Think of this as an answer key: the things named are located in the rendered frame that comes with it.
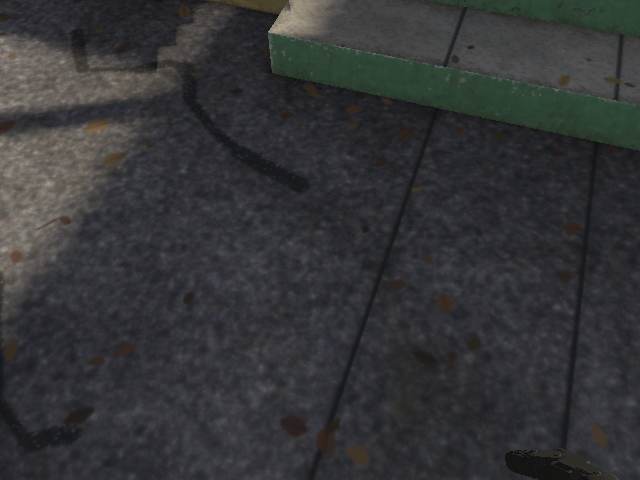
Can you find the robot right hand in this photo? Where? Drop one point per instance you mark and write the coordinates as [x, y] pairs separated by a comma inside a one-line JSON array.
[[553, 465]]

